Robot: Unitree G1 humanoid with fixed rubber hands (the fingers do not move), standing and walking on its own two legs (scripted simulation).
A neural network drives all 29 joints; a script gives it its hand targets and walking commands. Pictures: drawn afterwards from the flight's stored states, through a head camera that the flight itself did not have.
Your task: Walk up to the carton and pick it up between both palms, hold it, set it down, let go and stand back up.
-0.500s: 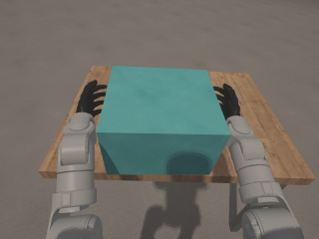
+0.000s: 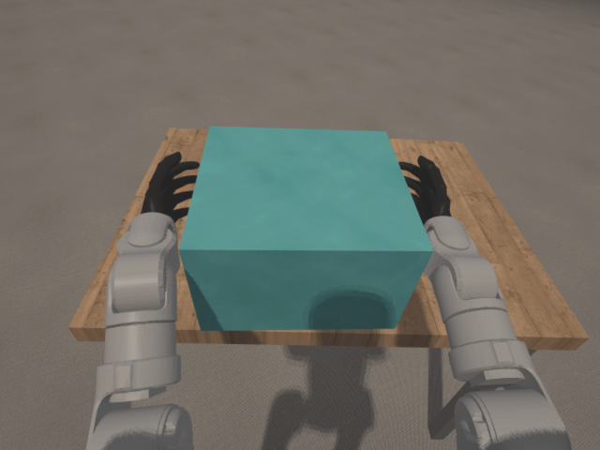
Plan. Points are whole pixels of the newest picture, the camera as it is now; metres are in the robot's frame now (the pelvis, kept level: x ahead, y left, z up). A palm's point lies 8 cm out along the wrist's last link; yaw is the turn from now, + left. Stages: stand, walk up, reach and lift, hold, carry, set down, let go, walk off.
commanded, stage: hold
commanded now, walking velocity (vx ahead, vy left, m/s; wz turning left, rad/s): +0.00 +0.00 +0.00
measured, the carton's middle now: (299, 224) +0.37 +0.00 +0.13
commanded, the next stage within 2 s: none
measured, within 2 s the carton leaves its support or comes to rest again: neither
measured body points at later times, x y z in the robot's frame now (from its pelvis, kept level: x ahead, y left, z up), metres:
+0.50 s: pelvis +0.00 +0.00 +0.00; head -0.03 +0.02 +0.45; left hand +0.36 +0.18 +0.17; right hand +0.37 -0.18 +0.16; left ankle +0.02 +0.11 -0.75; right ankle +0.02 -0.11 -0.75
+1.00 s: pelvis +0.00 +0.00 +0.00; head -0.04 +0.02 +0.45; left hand +0.36 +0.18 +0.17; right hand +0.37 -0.17 +0.16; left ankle +0.02 +0.11 -0.75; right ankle +0.02 -0.11 -0.75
